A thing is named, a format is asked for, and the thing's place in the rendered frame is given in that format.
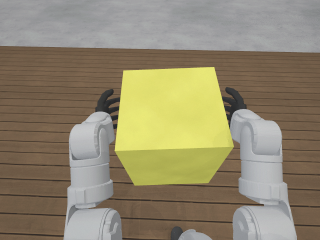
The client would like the left robot hand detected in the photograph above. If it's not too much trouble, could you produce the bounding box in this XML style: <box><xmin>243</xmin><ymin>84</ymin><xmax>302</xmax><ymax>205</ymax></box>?
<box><xmin>95</xmin><ymin>89</ymin><xmax>121</xmax><ymax>129</ymax></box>

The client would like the right robot hand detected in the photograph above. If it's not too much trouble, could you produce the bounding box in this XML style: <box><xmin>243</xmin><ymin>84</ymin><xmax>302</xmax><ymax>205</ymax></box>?
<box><xmin>222</xmin><ymin>87</ymin><xmax>247</xmax><ymax>129</ymax></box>

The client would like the left robot upper arm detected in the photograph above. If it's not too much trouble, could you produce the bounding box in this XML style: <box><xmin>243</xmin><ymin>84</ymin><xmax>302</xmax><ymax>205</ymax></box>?
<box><xmin>64</xmin><ymin>208</ymin><xmax>123</xmax><ymax>240</ymax></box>

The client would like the right robot forearm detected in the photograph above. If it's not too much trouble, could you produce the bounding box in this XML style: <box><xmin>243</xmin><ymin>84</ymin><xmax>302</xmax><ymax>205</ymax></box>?
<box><xmin>230</xmin><ymin>109</ymin><xmax>297</xmax><ymax>240</ymax></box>

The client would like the right robot upper arm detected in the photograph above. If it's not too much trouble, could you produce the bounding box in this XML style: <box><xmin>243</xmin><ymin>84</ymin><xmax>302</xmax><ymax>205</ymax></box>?
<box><xmin>232</xmin><ymin>205</ymin><xmax>297</xmax><ymax>240</ymax></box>

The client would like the carton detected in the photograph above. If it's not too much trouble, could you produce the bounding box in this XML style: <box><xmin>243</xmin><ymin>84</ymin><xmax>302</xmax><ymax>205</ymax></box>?
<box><xmin>114</xmin><ymin>67</ymin><xmax>234</xmax><ymax>186</ymax></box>

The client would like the left robot forearm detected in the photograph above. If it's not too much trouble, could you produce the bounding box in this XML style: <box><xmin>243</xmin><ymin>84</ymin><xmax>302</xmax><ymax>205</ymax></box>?
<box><xmin>63</xmin><ymin>111</ymin><xmax>115</xmax><ymax>240</ymax></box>

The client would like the robot right shin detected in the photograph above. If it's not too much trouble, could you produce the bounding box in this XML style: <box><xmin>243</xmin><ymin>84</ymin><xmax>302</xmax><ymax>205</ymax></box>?
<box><xmin>178</xmin><ymin>229</ymin><xmax>196</xmax><ymax>240</ymax></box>

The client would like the robot right foot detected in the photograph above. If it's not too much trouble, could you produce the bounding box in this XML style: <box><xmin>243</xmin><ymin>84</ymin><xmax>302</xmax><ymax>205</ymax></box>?
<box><xmin>171</xmin><ymin>226</ymin><xmax>183</xmax><ymax>240</ymax></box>

